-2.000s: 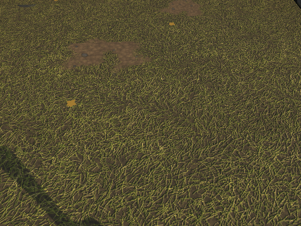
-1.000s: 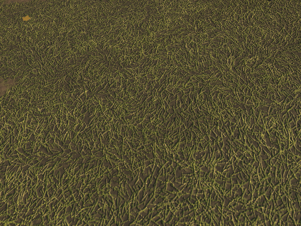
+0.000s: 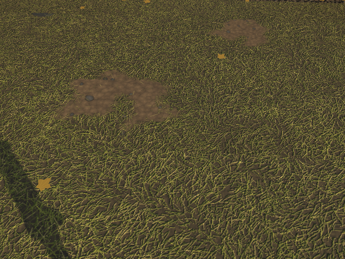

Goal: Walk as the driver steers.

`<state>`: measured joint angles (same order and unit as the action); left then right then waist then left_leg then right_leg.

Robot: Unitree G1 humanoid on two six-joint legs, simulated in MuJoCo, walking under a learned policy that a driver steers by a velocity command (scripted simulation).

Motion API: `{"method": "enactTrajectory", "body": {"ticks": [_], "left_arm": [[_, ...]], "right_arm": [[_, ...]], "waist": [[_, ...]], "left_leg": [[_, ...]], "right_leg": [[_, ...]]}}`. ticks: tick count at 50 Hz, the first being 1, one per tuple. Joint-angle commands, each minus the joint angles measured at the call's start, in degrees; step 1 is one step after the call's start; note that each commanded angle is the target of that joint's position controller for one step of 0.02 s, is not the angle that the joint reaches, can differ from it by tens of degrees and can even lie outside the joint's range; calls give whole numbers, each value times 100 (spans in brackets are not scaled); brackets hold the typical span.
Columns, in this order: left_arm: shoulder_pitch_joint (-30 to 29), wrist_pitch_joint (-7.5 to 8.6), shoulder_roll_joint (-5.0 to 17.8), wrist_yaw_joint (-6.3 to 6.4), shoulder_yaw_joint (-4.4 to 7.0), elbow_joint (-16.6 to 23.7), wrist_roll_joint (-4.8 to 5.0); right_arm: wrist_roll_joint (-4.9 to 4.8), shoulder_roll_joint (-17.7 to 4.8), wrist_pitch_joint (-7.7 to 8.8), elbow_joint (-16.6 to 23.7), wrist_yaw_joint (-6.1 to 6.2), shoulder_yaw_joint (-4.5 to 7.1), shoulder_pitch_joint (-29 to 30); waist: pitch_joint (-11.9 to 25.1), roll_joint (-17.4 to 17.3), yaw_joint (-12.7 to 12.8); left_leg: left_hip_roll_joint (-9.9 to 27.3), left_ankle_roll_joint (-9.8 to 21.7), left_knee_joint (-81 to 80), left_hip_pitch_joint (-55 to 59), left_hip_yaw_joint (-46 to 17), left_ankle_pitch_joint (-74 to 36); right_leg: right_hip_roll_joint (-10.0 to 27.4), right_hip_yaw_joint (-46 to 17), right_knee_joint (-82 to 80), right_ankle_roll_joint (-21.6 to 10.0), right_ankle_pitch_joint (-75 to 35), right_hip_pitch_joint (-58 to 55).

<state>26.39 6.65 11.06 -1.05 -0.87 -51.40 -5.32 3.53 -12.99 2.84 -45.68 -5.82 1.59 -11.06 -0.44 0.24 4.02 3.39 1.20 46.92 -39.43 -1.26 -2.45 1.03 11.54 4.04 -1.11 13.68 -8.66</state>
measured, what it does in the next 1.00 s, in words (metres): goes down: left foot, then right foot 0.17 m lower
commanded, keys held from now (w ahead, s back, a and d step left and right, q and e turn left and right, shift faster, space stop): w+q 0.34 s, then w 0.24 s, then w+e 0.42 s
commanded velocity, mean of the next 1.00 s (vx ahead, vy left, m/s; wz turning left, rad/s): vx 0.48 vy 0.00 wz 0.20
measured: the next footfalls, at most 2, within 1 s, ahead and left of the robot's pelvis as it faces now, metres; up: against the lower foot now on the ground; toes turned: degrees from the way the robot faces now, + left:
left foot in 0.20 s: +0.25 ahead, +0.16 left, +0.00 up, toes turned +8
right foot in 0.72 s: +0.64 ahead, +0.09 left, -0.17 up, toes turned +14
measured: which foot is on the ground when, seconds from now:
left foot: up 0.00-0.18, down 0.20-0.74, up 0.76-1.00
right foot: down 0.00-0.22, up 0.24-0.70, down 0.72-1.00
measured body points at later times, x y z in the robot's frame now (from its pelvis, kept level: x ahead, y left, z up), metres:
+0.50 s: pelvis +0.28 +0.12 -0.03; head +0.29 +0.12 +0.42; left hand +0.42 +0.37 -0.13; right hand +0.30 -0.12 -0.17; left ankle +0.21 +0.16 -0.75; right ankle +0.51 -0.02 -0.70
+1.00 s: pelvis +0.64 +0.18 -0.19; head +0.65 +0.20 +0.26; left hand +0.58 +0.41 -0.33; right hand +0.85 +0.01 -0.29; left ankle +0.82 +0.37 -0.87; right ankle +0.60 +0.09 -0.91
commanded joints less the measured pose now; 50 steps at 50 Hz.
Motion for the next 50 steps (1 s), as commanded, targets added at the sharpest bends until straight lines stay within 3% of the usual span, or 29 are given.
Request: {"method": "enactTrajectory", "body": {"ticks": [1, 6, 9, 10, 11, 12, 13, 14, 15, 17, 18, 20, 23, 26, 31, 32, 33, 34, 35, 36, 37, 38, 39, 40, 41, 43, 45, 47, 50], "left_arm": [[529, 29, 726, -47, 117, -126, -48], [340, -7, 961, -29, 172, -325, -134], [198, -53, 1444, 28, 340, -399, -116], [443, -21, 1355, -12, 311, -468, -242], [974, 35, 649, -143, 86, -468, -505], [911, 107, 391, -428, -14, -113, -297], [-793, 106, 714, -438, 81, 238, 137], [-1548, 151, 838, -310, 85, 558, 250], [-1335, 132, 1089, -143, 135, 548, 116], [-994, -47, 432, 77, -58, 560, -78], [-903, -154, 437, 76, -77, 586, -46], [-1152, -292, 700, 16, -25, 725, 27], [-1428, -191, 309, -250, -215, 945, -223], [-2094, -246, 455, -292, -206, 1214, -3], [-3131, -381, 758, -210, -138, 1394, -166], [-3153, -378, 826, -189, -104, 1287, -98], [-3219, -181, 486, -131, 31, 1296, 761], [-2591, -260, 876, -105, -35, 771, -70], [-1832, -278, 966, -94, 143, 529, -88], [-325, -245, 1281, -33, 291, -51, -39], [2292, -187, 1351, -46, 479, -734, 112], [2186, -175, 1638, -208, 544, -472, 144], [1635, -269, 1734, -320, 582, -371, -96], [844, -254, 1765, -317, 646, -158, 15], [-245, -218, 1029, -285, 398, 68, 6], [-1719, -52, 145, -305, -15, 496, 32], [-1747, 122, 549, -255, 68, 491, 233], [-966, 214, 1319, -303, 314, 216, 274], [-365, 156, 1447, -472, 487, 167, 237]], "right_arm": [[-7, -251, 142, 620, 1, 12, 936], [3, -317, 79, 738, 34, 54, 1087], [-144, -650, 247, 520, 138, 222, 132], [-152, -943, 377, 243, 266, 403, -702], [-4, -1318, 387, -34, 448, 556, -1788], [38, -1411, 338, -272, 439, 451, -2899], [89, -1264, 460, -645, 388, 518, -3133], [-50, -1280, 582, -578, 334, 531, -2482], [-158, -856, 605, -540, 257, 364, -1903], [-80, -214, 674, -380, 75, 33, -830], [-122, -262, 672, -213, 53, 29, -441], [-71, -559, 647, -105, 137, 88, -322], [190, -292, 748, -395, 439, -29, -1161], [144, -493, 620, -635, 370, -51, -1812], [-106, -465, 581, -901, 395, -100, -2753], [-133, -511, 538, -934, 442, -123, -2786], [-169, -760, 214, -922, 761, 80, -2345], [-159, -344, 396, -974, 578, -230, -2845], [-136, -516, 388, -1039, 446, -202, -3037], [-84, -614, 332, -958, 280, -190, -2658], [186, -617, 295, -698, -29, -285, -2015], [260, 51, 315, -738, -188, -407, -3075], [163, -576, 324, -242, -242, -295, -2260], [-18, -566, 327, 316, -175, -314, -1389], [54, -604, 294, 254, 28, -330, -1104], [354, -474, 166, 5, 354, -367, -1124], [281, -233, 94, 162, 300, -426, -547], [-49, 2, 11, 366, 227, -589, 5], [28, -493, 92, 497, 351, -485, 621]], "waist": [[-697, 569, 32], [-787, 652, -324], [-393, 606, -908], [170, 400, -1094], [1440, -557, -1133], [2869, -889, -1197], [819, -239, -1841], [-235, -203, -1690], [-44, -61, -1227], [-420, -157, -302], [-384, -243, -123], [-337, -134, -164], [-241, -36, -542], [-333, -171, -859], [-746, -241, -1340], [-775, -228, -1386], [-819, -89, -1516], [-677, 51, -1359], [-530, -299, -1003], [-333, 208, -273], [479, 670, 959], [2450, 1466, 301], [2047, 386, 542], [1201, 346, 576], [250, -1031, 79], [-871, -391, -843], [-482, 176, -754], [-318, 36, -521], [-312, -2, -221]], "left_leg": [[-40, 157, -471, -882, 179, -16], [-219, 462, -405, 251, 438, 1138], [-839, 644, -835, 2029, 913, 1230], [-1085, 900, -666, 3672, 812, 671], [-556, 1777, -343, 6312, -599, -494], [913, 2752, -1935, 7933, -3741, 601], [866, 2072, -2541, 7012, -3779, 1299], [849, 1828, -2571, 5500, -3203, 1610], [742, 1868, -2595, 4421, -2987, 1627], [577, 1786, -2735, 1955, -2547, 1854], [501, 1799, -3024, 1373, -2413, 1802], [92, 1585, -3047, 601, -1746, 1572], [-395, 1425, -2017, 775, -1358, 1484], [-598, 1286, -1317, 143, -1419, 2600], [-271, 1205, -217, 2557, -2476, 2499], [-244, 1104, 66, 2876, -2510, 2277], [-250, 1251, 194, 3428, -2364, 632], [-374, 718, 860, 3177, -2092, 1068], [-357, 567, 1250, 2742, -1856, -140], [-638, 183, 2308, 1995, -1354, -652], [-850, -193, 4974, -68, -1107, -477], [-1330, -617, 7111, -1740, -833, 4835], [-1282, -733, 7607, -3244, -601, 4788], [-956, -698, 7338, -4473, -763, 4325], [-311, -272, 5923, -3861, -897, 3113], [663, 103, 2841, -1408, -1100, 1635], [426, 109, 577, 1066, -165, 73], [97, -151, -225, 2006, 199, 190], [-172, -133, -1301, 1673, 103, -167]], "right_leg": [[1647, -356, 121, -1162, -2820, -256], [1741, 191, 458, -929, -3401, 110], [1744, 654, 2117, -743, -5555, 542], [1479, 712, 3553, -487, -5178, 1512], [1012, 439, 5535, 47, -2209, 3472], [-70, -532, 7335, 318, 1999, 4771], [-167, -1455, 7919, 49, 1828, 6330], [209, -1735, 7997, -10, 1478, 6528], [428, -1887, 7659, -71, 1064, 5767], [653, -2034, 7050, -146, 445, 4474], [624, -1890, 6878, -137, 454, 4275], [556, -1550, 6002, -30, -116, 4037], [555, -1736, 4998, -100, -2872, 4329], [361, -1316, 3780, 57, -4502, 3386], [294, -1339, 2424, 101, -3378, 4791], [330, -1322, 2197, 23, -3424, 4814], [174, -1331, 1658, -30, -3192, 5073], [406, -1130, 1293, -30, -3309, 3859], [260, -796, 1552, -74, -3209, 2612], [95, -650, 1220, -223, -3763, 878], [545, -1160, 1992, -1042, -3938, -2366], [1783, -2872, 3841, -2603, -6599, -4910], [2072, -4019, 3341, -2766, -5486, -4721], [2430, -4895, 2556, -2812, -2257, -3734], [2168, -4303, 1752, -2202, -525, -1376], [1602, -3652, 552, -2218, -362, 3048], [376, -2331, 764, -1830, -539, 4773], [390, -2490, 711, -1713, -1205, 4893], [611, -2939, 1334, -1696, -1851, 3378]]}}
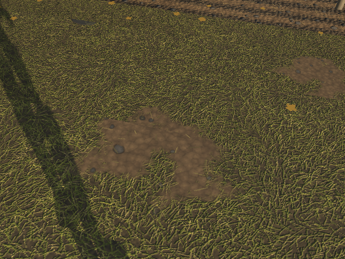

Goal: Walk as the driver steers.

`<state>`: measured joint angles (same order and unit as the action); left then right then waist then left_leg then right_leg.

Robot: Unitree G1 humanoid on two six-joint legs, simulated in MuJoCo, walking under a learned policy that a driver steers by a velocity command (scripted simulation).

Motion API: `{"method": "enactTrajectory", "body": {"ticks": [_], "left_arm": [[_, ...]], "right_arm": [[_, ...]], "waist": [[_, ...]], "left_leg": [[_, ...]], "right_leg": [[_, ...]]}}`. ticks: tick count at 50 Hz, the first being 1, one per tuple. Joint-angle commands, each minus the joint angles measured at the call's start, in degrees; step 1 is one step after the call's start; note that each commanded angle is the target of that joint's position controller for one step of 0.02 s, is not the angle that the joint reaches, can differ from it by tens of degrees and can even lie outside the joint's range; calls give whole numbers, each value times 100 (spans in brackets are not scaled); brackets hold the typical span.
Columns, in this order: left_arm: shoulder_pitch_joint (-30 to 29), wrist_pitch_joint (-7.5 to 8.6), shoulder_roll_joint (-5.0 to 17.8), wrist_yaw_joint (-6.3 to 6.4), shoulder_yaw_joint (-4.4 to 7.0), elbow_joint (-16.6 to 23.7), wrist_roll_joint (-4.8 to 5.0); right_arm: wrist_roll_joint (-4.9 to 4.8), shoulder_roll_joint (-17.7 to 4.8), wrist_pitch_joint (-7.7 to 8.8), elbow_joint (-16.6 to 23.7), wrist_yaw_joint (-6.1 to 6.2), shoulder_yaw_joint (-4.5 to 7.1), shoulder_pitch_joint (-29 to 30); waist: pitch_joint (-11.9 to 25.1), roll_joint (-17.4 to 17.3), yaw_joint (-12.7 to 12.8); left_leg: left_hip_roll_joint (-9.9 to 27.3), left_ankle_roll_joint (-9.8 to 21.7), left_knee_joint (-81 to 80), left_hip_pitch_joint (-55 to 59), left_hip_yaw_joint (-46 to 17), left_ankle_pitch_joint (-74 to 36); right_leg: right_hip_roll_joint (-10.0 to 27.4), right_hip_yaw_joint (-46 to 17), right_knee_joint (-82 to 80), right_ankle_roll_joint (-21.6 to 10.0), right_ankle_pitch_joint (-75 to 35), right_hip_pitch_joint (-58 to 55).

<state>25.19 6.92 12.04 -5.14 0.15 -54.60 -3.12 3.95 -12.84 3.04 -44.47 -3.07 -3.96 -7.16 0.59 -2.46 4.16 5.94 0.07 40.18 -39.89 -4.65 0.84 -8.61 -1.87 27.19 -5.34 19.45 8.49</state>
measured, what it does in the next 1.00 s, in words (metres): goes down, turning right: left foot, then right foot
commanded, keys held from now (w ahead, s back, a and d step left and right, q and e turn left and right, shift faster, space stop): w+e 0.94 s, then w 0.06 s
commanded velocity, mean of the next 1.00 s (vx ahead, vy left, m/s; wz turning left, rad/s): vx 0.50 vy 0.00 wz -0.56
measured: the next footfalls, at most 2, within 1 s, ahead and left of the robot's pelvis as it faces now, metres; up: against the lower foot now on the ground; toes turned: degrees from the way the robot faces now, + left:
left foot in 0.08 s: +0.26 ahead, +0.14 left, +0.00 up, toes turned -3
right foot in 0.62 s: +0.38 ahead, -0.18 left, +0.00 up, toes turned -26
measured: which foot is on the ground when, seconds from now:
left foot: up 0.00-0.06, down 0.08-0.64, up 0.66-1.00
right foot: down 0.00-0.10, up 0.12-0.60, down 0.62-1.00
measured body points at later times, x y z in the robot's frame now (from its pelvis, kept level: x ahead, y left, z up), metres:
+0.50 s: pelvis +0.27 +0.01 +0.01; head +0.28 +0.00 +0.46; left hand +0.51 +0.16 -0.09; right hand +0.13 -0.20 -0.13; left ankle +0.22 +0.14 -0.73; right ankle +0.36 -0.16 -0.67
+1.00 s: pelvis +0.52 -0.13 -0.07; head +0.52 -0.13 +0.38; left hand +0.61 +0.10 -0.21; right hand +0.60 -0.42 -0.15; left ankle +0.72 -0.08 -0.80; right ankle +0.35 -0.16 -0.73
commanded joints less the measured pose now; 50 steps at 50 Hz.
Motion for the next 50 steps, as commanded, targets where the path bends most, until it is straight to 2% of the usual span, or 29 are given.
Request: {"method": "enactTrajectory", "body": {"ticks": [1, 3, 4, 5, 6, 7, 8, 11, 17, 22, 23, 25, 27, 28, 29, 31, 32, 33, 34, 35, 36, 38, 39, 41, 44, 47, 48, 49, 50], "left_arm": [[-177, 77, 1201, -77, 374, 474, -19], [-90, 22, 1142, -53, 412, 464, -91], [-358, 48, 1125, -56, 429, 618, -129], [-375, 107, 666, -45, 318, 842, -122], [359, 175, -54, -22, 99, 885, -145], [-541, 65, 455, 8, 242, 839, -50], [-803, 4, 393, 158, 254, 820, -4], [-606, -62, 174, 324, 190, 572, -213], [-1521, -126, 168, -17, 132, 798, -14], [-1730, -161, 343, -72, 162, 957, -52], [-1243, -132, 316, -120, 143, 859, -158], [-1481, -56, 628, -53, 257, 1032, -107], [-2352, -84, 552, -12, 246, 1349, -127], [-2566, -108, 475, 1, 229, 1474, -95], [-1999, -76, 385, 59, 226, 1370, -39], [-830, 133, 1136, 214, 606, 1024, 48], [79, 139, 1546, 446, 767, 924, -51], [1104, 98, 1458, 475, 660, 659, -186], [1517, 210, 1278, 472, 734, 255, -212], [1079, 254, 1040, 402, 678, 230, -3], [649, 244, 641, 304, 507, 285, 96], [-147, 142, 321, 155, 295, 501, 43], [-380, 92, 350, 158, 275, 615, 42], [-752, 131, 29, 373, 44, 808, -137], [-651, 103, 693, 414, 155, 823, -284], [184, 196, 653, 281, 81, 614, -173], [204, -204, 1032, 543, 349, 559, 403], [223, -357, 760, 857, 337, 610, 873], [355, -477, 710, 1033, 339, 486, 764]], "right_arm": [[50, -567, 117, 412, 122, 90, 451], [-22, -899, 243, 447, 165, 224, 620], [-123, -1231, 343, 283, 206, 391, -20], [-191, -1589, 436, 21, 257, 519, -1279], [-263, -1356, 395, -178, 237, 469, -2330], [-134, -1186, 354, -311, 301, 505, -2414], [-193, -1072, 364, -245, 349, 506, -1750], [-241, -294, 359, -125, 497, 339, -835], [65, -536, 463, -448, 470, 569, -1067], [156, -474, 472, -686, 201, 500, -1140], [360, -512, 438, -698, 199, 497, -1193], [233, -722, 487, -691, 228, 516, -922], [-89, -1018, 443, -978, 303, 624, -1600], [-117, -1113, 361, -1099, 360, 649, -2044], [154, -1234, 299, -1037, 395, 687, -1903], [91, -1325, 339, -945, 323, 767, -1639], [303, -666, 398, -756, 251, 604, -2100], [186, -503, 538, -405, 1, 539, -1530], [-143, -461, 585, -22, -138, 500, 47], [-163, -405, 570, 164, -64, 495, 483], [-98, -703, 536, 178, 71, 602, 240], [109, -343, 385, 95, 190, 521, -34], [119, -205, 289, 151, 214, 475, -48], [394, -84, 254, 5, 83, 346, -436], [22, -39, 190, 263, -28, 292, -427], [172, -440, -3, 537, 26, 340, -2], [-431, -581, 9, 559, 80, 586, 439], [-842, -636, 228, 713, 124, 602, 991], [-864, -597, 337, 672, 63, 618, 1060]], "waist": [[-287, 331, -206], [-122, 290, -299], [191, 235, -668], [1275, -652, -1061], [2826, -1782, -1132], [1299, -521, -1464], [429, -321, -1179], [111, -295, -641], [-188, 3, -694], [-363, -137, -497], [-281, -222, -381], [-610, -149, -301], [-736, 22, -776], [-721, -112, -940], [-515, -377, -673], [112, 203, -150], [1364, 1242, -112], [2001, 1341, 361], [209, 711, 999], [-312, 637, 761], [-116, 580, 352], [-501, 323, -327], [-427, 485, -419], [-375, 358, -495], [-246, 286, -396], [-667, 260, -257], [-254, 573, -28], [-689, 282, 184], [-652, 259, 289]], "left_leg": [[-434, 48, -768, 1681, 392, -356], [-417, 403, -884, 2092, 424, -298], [-329, 766, -642, 3264, 371, -508], [653, 1717, -643, 5391, -613, -1679], [2310, 2928, -1578, 7500, -3216, -962], [1971, 2088, -2177, 6332, -3278, 1106], [1701, 1587, -2537, 5096, -2433, 2254], [1276, 1290, -3159, 3826, -1066, 1102], [1098, 1325, -3634, 3665, 653, -339], [912, 1171, -3384, 2951, 1557, -561], [991, 1139, -3122, 2638, 1541, -529], [1310, 1068, -2886, 3529, 1392, -382], [1294, 1031, -2700, 4530, 1554, -651], [1343, 1049, -2454, 4710, 1612, -1167], [1522, 1003, -2013, 4479, 1621, -2450], [870, 735, -71, 3630, 2156, -2743], [216, 56, 1969, 1711, 1997, -436], [-834, -168, 3412, -95, 1168, 3565], [-673, 100, 3601, -1579, 229, 3408], [-302, 122, 3558, -1513, -16, 3140], [-189, 115, 3554, -919, -101, 3009], [13, 119, 2817, 44, -52, 2590], [-55, 100, 2537, 277, 35, 2336], [17, 257, 1502, 613, -343, -446], [-316, 54, 133, 2982, 500, -2935], [-213, -202, -278, 2536, 194, -1673], [-558, -121, -1054, 1803, 186, -1806], [-136, 2, -2056, 1051, -628, -1524], [1, -29, -2703, 633, -605, -2133]], "right_leg": [[1632, -1733, -758, -1185, -2453, 1199], [1623, -1868, -372, -880, -2733, 660], [1318, -1641, 279, -533, -3266, 1097], [564, -900, 1991, 5, -2580, 2100], [-98, -413, 3454, 348, 1225, 3468], [474, -498, 4318, 252, 1218, 4299], [819, -395, 4318, 173, 543, 4269], [1415, -274, 3588, 189, -180, 3128], [1552, 25, 2096, 400, -1603, 3068], [1451, 95, 1944, 259, -2405, 2236], [1338, 109, 3149, 194, -2629, 1644], [1568, -368, 2559, 109, -1802, 2612], [1322, 357, 1326, 155, -265, 2880], [1146, 705, 1186, 160, 98, 2547], [1064, 538, 1498, 123, -662, 1774], [314, 1030, 530, -220, -1278, -208], [1067, -735, 1050, -1471, -2985, -2782], [2232, -3300, -363, -2360, -2419, -4082], [2275, -3260, -778, -1730, -1750, -3371], [2282, -2805, -692, -1507, -1353, -2338], [2216, -2611, -489, -1592, -1385, -1537], [2120, -2078, -476, -1479, -1498, 504], [1913, -1937, -634, -1427, -1155, 995], [1347, -1466, -143, -989, -32, 1928], [625, -671, 555, -681, 729, 4043], [978, -1868, 1383, -858, 1740, 3235], [963, -1969, 1671, -794, -2, 1809], [1055, -2453, 2196, -731, 152, 1104], [1104, -2395, 2618, -702, -51, 308]]}}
